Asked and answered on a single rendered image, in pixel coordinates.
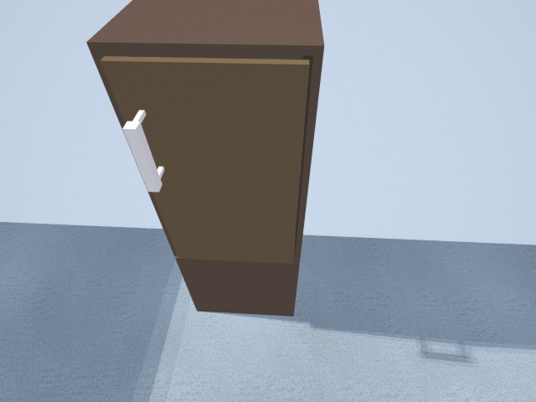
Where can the cupboard door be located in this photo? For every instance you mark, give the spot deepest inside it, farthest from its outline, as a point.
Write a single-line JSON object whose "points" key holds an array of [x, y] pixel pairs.
{"points": [[229, 134]]}

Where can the handle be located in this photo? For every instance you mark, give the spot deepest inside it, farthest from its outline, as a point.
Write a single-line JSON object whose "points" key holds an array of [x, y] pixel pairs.
{"points": [[142, 153]]}

